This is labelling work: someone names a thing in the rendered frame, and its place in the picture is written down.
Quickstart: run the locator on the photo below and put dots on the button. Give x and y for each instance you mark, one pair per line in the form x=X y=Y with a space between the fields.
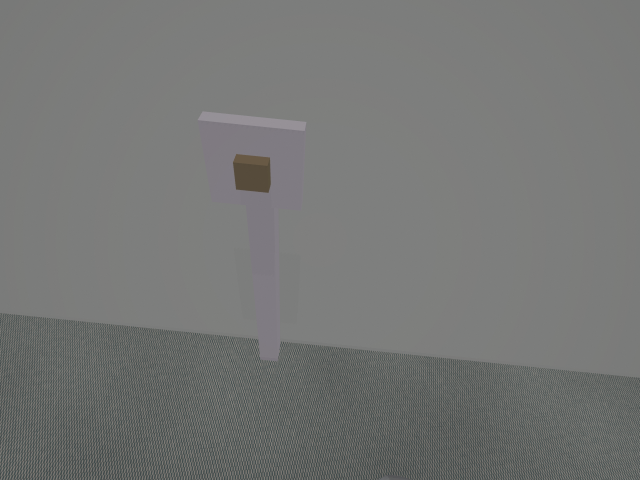
x=252 y=173

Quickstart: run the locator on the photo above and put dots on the panel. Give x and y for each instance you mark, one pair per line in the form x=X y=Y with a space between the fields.
x=222 y=137

